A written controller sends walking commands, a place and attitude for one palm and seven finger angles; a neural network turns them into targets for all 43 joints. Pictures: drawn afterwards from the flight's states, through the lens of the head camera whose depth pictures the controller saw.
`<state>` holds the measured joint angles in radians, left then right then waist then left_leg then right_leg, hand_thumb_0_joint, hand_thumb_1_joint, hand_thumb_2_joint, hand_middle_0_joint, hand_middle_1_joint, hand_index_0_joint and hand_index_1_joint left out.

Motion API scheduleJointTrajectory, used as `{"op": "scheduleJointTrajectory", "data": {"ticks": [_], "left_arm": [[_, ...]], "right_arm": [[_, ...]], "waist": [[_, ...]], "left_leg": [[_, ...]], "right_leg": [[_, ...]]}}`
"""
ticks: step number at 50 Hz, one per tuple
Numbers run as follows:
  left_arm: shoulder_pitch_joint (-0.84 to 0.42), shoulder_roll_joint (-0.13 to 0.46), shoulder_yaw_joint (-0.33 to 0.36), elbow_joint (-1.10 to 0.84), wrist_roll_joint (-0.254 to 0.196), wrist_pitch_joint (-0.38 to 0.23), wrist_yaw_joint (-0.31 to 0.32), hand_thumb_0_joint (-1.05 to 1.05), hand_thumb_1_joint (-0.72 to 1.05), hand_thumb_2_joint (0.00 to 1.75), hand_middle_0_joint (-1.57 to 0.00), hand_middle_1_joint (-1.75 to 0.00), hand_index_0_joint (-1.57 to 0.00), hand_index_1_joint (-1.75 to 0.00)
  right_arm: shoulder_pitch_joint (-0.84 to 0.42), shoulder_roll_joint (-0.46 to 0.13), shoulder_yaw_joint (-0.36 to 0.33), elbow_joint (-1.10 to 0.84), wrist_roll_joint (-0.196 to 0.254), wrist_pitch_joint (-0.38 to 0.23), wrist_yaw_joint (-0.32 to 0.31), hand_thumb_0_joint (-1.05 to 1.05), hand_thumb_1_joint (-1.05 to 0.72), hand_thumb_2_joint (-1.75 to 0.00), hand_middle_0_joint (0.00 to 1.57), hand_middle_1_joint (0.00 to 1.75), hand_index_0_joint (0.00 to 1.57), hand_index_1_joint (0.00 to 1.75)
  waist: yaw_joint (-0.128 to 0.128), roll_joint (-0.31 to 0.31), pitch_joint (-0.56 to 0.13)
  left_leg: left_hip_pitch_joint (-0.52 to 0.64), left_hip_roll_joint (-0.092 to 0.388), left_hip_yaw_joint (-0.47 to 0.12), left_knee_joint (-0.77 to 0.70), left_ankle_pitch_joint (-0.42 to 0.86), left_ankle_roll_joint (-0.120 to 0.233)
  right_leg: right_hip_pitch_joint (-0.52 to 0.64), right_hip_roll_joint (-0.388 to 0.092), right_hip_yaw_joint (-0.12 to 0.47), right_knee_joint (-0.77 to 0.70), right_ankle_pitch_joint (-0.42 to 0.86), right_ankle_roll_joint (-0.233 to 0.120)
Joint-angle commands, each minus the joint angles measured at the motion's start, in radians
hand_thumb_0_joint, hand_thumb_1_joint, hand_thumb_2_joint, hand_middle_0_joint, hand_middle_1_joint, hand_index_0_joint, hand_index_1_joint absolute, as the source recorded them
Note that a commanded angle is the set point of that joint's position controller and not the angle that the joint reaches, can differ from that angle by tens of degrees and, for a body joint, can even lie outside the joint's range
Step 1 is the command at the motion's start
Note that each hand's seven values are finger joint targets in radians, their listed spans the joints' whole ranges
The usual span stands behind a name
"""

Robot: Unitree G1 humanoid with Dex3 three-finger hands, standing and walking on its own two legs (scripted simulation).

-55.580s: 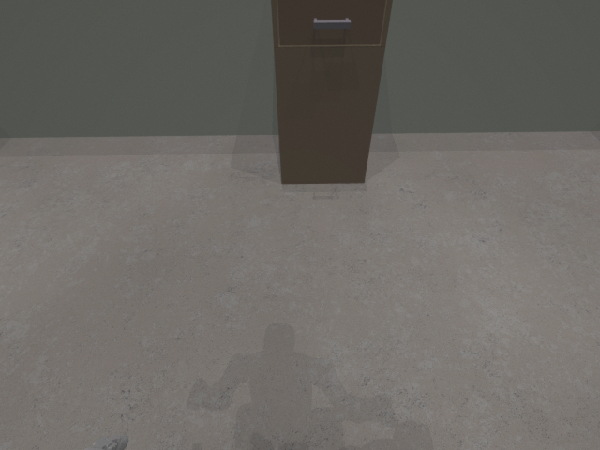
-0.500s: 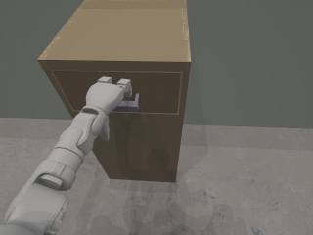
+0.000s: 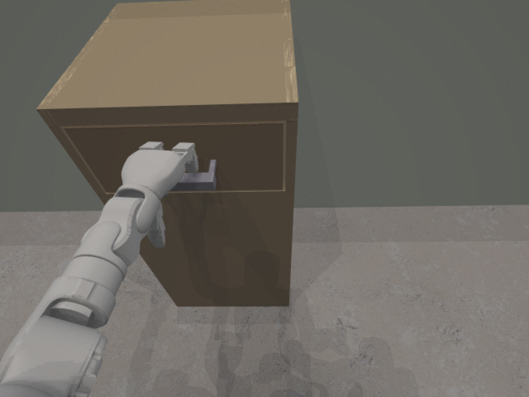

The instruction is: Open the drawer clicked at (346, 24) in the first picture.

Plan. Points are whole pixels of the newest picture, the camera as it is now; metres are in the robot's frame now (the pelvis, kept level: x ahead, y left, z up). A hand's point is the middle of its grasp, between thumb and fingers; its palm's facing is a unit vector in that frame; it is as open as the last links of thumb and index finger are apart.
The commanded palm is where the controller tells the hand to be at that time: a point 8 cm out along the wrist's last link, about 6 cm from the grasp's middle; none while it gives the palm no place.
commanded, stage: move the hooked fingers above the handle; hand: left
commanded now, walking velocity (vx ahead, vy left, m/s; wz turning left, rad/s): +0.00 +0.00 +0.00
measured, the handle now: (181, 173) +0.50 +0.18 +0.03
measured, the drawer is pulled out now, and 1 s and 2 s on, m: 0.00 0.00 0.00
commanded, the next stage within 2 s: lower the fingers behind the handle in 1.58 s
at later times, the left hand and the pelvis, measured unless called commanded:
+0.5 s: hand (186, 192) +0.42 +0.15 +0.06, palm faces -0.11 -0.06 -0.99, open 13.8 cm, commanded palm +0.42 +0.19 +0.14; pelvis +0.00 +0.00 +0.00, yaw +0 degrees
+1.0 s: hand (209, 184) +0.43 +0.11 +0.08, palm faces -0.02 -0.12 -0.99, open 13.8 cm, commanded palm +0.43 +0.19 +0.15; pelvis +0.01 +0.01 +0.00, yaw +0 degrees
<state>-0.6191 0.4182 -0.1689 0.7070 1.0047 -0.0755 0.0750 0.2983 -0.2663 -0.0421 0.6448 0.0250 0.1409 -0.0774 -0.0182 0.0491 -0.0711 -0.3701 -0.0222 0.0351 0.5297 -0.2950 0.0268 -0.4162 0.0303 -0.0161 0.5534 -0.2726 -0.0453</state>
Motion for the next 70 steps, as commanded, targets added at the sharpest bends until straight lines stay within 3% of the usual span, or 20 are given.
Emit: {"op": "scheduleJointTrajectory", "data": {"ticks": [1,6,12,19,23,26,31,33,36,39,42,46,48,51,55,60,62,65,68,70], "left_arm": [[-0.639,0.246,0.137,-0.269,0.008,-0.052,0.183,0.00,-0.50,0.30,-0.30,-1.20,-0.30,-1.20],[-0.612,0.194,0.110,-0.109,0.010,0.103,0.257,0.00,-0.50,0.30,-0.30,-1.20,-0.30,-1.20],[-0.513,0.060,-0.024,0.081,-0.023,0.269,0.091,0.00,-0.50,0.30,-0.30,-1.20,-0.30,-1.20],[-0.454,0.061,-0.019,-0.089,-0.033,0.119,-0.034,0.00,-0.50,0.30,-0.30,-1.20,-0.30,-1.20],[-0.568,0.253,0.148,-0.287,0.007,-0.020,0.080,0.00,-0.50,0.30,-0.30,-1.20,-0.30,-1.20],[-0.588,0.346,0.253,-0.322,0.041,-0.022,0.215,0.00,-0.50,0.30,-0.30,-1.20,-0.30,-1.20],[-0.545,0.249,0.174,-0.145,0.039,0.153,0.293,0.00,-0.50,0.30,-0.30,-1.20,-0.30,-1.20],[-0.526,0.200,0.101,-0.019,0.019,0.244,0.237,0.00,-0.50,0.30,-0.30,-1.20,-0.30,-1.20],[-0.510,-0.022,-0.105,0.017,-0.041,0.319,0.078,0.00,-0.50,0.30,-0.30,-1.20,-0.30,-1.20],[-0.513,-0.094,-0.186,-0.141,-0.090,0.242,-0.069,0.00,-0.50,0.30,-0.30,-1.20,-0.30,-1.20],[-0.548,0.021,-0.093,-0.277,-0.091,0.074,-0.114,0.00,-0.50,0.30,-0.30,-1.20,-0.30,-1.20],[-0.595,0.252,0.152,-0.354,-0.031,-0.073,0.062,0.00,-0.50,0.30,-0.30,-1.20,-0.30,-1.20],[-0.580,0.327,0.254,-0.286,-0.007,-0.040,0.182,0.00,-0.50,0.30,-0.30,-1.20,-0.30,-1.20],[-0.527,0.356,0.249,-0.241,-0.010,0.060,0.260,0.00,-0.50,0.30,-0.30,-1.20,-0.30,-1.20],[-0.467,0.298,0.165,-0.063,0.032,0.228,0.278,0.00,-0.50,0.30,-0.30,-1.20,-0.30,-1.20],[-0.484,0.299,0.144,-0.014,-0.005,0.341,0.186,0.00,-0.50,0.30,-0.30,-1.20,-0.30,-1.20],[-0.434,0.322,0.168,-0.032,-0.010,0.336,0.141,0.00,-0.50,0.30,-0.30,-1.20,-0.30,-1.20],[-0.426,0.202,0.070,-0.024,-0.010,0.293,0.056,0.00,-0.50,0.30,-0.30,-1.20,-0.30,-1.20],[-0.508,0.057,-0.055,-0.177,-0.023,0.174,-0.008,0.00,-0.50,0.30,-0.30,-1.20,-0.30,-1.20],[-0.551,0.040,-0.079,-0.279,-0.034,0.087,-0.023,0.00,-0.50,0.30,-0.30,-1.20,-0.30,-1.20]], "right_arm": [[-0.011,-0.097,-0.044,-0.064,-0.001,-0.053,0.010,0.00,-0.90,-0.90,0.20,0.30,0.20,0.30],[-0.038,-0.107,-0.042,-0.024,0.003,-0.050,0.036,0.00,-0.90,-0.90,0.20,0.30,0.20,0.30],[-0.055,-0.131,-0.030,-0.049,0.017,-0.007,0.040,0.00,-0.90,-0.90,0.20,0.30,0.20,0.30],[-0.079,-0.117,-0.017,-0.112,0.006,-0.002,0.017,0.00,-0.90,-0.90,0.20,0.30,0.20,0.30],[-0.070,-0.090,-0.025,-0.121,-0.007,-0.021,0.008,0.00,-0.90,-0.90,0.20,0.30,0.20,0.30],[-0.065,-0.076,-0.028,-0.095,-0.014,-0.038,0.013,0.00,-0.90,-0.90,0.20,0.30,0.20,0.30],[-0.093,-0.087,-0.029,-0.044,0.000,-0.046,0.031,0.00,-0.90,-0.90,0.20,0.30,0.20,0.30],[-0.097,-0.105,-0.025,-0.034,0.012,-0.033,0.030,0.00,-0.90,-0.90,0.20,0.30,0.20,0.30],[-0.091,-0.124,-0.033,-0.057,0.029,-0.014,0.031,0.00,-0.90,-0.90,0.20,0.30,0.20,0.30],[-0.101,-0.136,-0.031,-0.087,0.012,-0.013,0.018,0.00,-0.90,-0.90,0.20,0.30,0.20,0.30],[-0.084,-0.123,-0.023,-0.093,-0.007,-0.027,0.007,0.00,-0.90,-0.90,0.20,0.30,0.20,0.30],[-0.044,-0.095,-0.030,-0.082,-0.014,-0.031,0.006,0.00,-0.90,-0.90,0.20,0.30,0.20,0.30],[-0.053,-0.076,-0.017,-0.073,-0.011,-0.034,0.010,0.00,-0.90,-0.90,0.20,0.30,0.20,0.30],[-0.126,-0.077,0.001,-0.084,0.008,-0.024,0.006,0.00,-0.90,-0.90,0.20,0.30,0.20,0.30],[-0.150,-0.084,0.013,-0.061,0.010,-0.010,0.004,0.00,-0.90,-0.90,0.20,0.30,0.20,0.30],[-0.165,-0.109,0.016,-0.071,0.024,0.018,-0.008,0.00,-0.90,-0.90,0.20,0.30,0.20,0.30],[-0.162,-0.114,0.014,-0.078,0.025,0.024,-0.016,0.00,-0.90,-0.90,0.20,0.30,0.20,0.30],[-0.142,-0.121,0.006,-0.094,0.027,0.020,-0.024,0.00,-0.90,-0.90,0.20,0.30,0.20,0.30],[-0.110,-0.114,-0.015,-0.112,0.018,-0.012,-0.017,0.00,-0.90,-0.90,0.20,0.30,0.20,0.30],[-0.089,-0.107,-0.023,-0.111,0.005,-0.034,-0.015,0.00,-0.90,-0.90,0.20,0.30,0.20,0.30]], "waist": [[-0.030,-0.015,-0.344],[-0.016,-0.006,-0.386],[-0.034,-0.160,-0.304],[-0.007,-0.172,-0.251],[0.030,-0.034,-0.367],[0.048,0.021,-0.430],[0.018,-0.033,-0.402],[-0.007,-0.076,-0.351],[-0.064,-0.129,-0.315],[-0.081,-0.133,-0.311],[-0.051,-0.101,-0.325],[0.031,-0.017,-0.392],[0.052,-0.043,-0.378],[0.075,-0.079,-0.361],[0.073,-0.054,-0.361],[0.058,-0.152,-0.396],[0.058,-0.163,-0.404],[0.006,-0.184,-0.284],[-0.035,-0.102,-0.276],[-0.047,-0.043,-0.313]], "left_leg": [[0.106,-0.016,-0.025,-0.005,0.297,0.018],[0.101,-0.016,-0.012,-0.018,0.321,0.004],[0.059,-0.008,0.003,-0.042,0.291,0.018],[0.045,-0.018,-0.002,-0.037,0.263,0.029],[0.076,-0.021,-0.012,-0.017,0.306,0.025],[0.078,-0.020,-0.014,0.000,0.379,0.009],[0.072,-0.013,0.009,-0.020,0.355,0.001],[0.055,-0.009,0.017,-0.039,0.307,0.006],[0.105,-0.007,0.009,-0.042,0.307,0.016],[0.143,-0.019,-0.018,-0.023,0.318,0.032],[0.143,-0.029,-0.040,-0.004,0.323,0.035],[0.143,-0.018,-0.049,0.014,0.408,0.007],[0.063,-0.019,-0.041,0.005,0.410,-0.004],[0.008,-0.022,0.003,-0.016,0.364,-0.010],[0.006,-0.006,0.034,-0.047,0.345,-0.017],[0.022,-0.001,0.038,-0.089,0.316,0.002],[0.039,-0.001,0.037,-0.094,0.335,0.010],[0.040,-0.002,0.029,-0.097,0.285,0.021],[0.131,-0.006,0.008,-0.070,0.278,0.031],[0.181,-0.014,-0.010,-0.042,0.293,0.033]], "right_leg": [[0.121,-0.010,0.034,-0.037,0.240,0.002],[0.139,-0.005,0.017,-0.027,0.257,-0.002],[0.185,-0.018,0.014,-0.061,0.302,0.014],[0.199,-0.033,0.031,-0.057,0.314,0.015],[0.221,-0.027,0.049,-0.018,0.311,-0.001],[0.230,-0.017,0.043,0.008,0.346,-0.006],[0.217,-0.010,0.029,-0.016,0.332,0.003],[0.210,-0.016,0.024,-0.040,0.308,0.012],[0.176,-0.018,0.012,-0.071,0.318,0.018],[0.160,-0.024,0.012,-0.064,0.340,0.022],[0.166,-0.029,0.025,-0.036,0.341,0.014],[0.161,-0.014,0.020,0.008,0.330,-0.009],[0.189,-0.010,0.015,0.027,0.339,-0.012],[0.256,-0.014,0.040,0.012,0.346,-0.008],[0.261,-0.018,0.040,-0.010,0.342,-0.002],[0.352,-0.030,0.047,-0.055,0.352,0.019],[0.378,-0.033,0.047,-0.063,0.380,0.022],[0.293,-0.033,0.032,-0.089,0.342,0.026],[0.198,-0.028,0.032,-0.095,0.299,0.017],[0.164,-0.026,0.034,-0.081,0.288,0.012]]}}
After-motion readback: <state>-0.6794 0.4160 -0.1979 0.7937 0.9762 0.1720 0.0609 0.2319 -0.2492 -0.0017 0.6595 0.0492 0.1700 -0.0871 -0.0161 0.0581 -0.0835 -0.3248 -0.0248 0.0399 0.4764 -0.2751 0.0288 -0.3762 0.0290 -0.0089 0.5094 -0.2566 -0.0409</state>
